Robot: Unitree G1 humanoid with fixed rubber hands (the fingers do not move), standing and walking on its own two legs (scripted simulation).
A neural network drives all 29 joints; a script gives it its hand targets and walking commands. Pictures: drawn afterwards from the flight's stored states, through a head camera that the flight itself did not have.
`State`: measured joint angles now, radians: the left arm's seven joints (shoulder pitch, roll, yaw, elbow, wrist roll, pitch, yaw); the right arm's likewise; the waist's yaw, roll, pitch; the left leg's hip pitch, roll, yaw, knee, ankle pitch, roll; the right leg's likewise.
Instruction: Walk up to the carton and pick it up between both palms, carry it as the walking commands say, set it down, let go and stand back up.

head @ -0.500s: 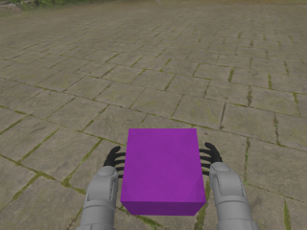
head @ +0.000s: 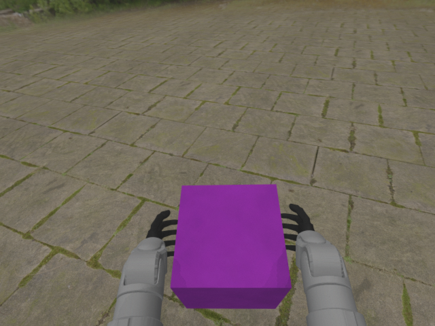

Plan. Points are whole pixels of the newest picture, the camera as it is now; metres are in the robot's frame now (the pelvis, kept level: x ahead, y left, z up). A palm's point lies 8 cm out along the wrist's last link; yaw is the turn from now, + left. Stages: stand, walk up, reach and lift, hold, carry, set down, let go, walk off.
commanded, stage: hold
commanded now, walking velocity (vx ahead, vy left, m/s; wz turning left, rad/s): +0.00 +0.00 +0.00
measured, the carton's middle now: (229, 248) +0.32 -0.01 -0.03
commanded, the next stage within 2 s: carry in 0.38 s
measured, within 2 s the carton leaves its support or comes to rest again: neither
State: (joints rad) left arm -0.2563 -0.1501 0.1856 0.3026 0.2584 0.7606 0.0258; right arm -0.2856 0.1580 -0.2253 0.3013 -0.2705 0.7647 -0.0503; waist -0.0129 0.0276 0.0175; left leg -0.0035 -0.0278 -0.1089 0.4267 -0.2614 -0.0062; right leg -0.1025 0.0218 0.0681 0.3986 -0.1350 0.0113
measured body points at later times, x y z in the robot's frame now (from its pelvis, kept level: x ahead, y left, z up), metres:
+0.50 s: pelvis +0.01 +0.01 +0.00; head -0.03 +0.01 +0.45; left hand +0.31 +0.15 +0.03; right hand +0.31 -0.14 +0.03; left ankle -0.01 +0.13 -0.73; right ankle +0.06 -0.12 -0.74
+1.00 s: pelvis +0.08 +0.10 +0.00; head +0.08 +0.09 +0.45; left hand +0.38 +0.21 +0.09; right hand +0.35 -0.08 +0.08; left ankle +0.03 +0.13 -0.73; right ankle +0.06 -0.05 -0.74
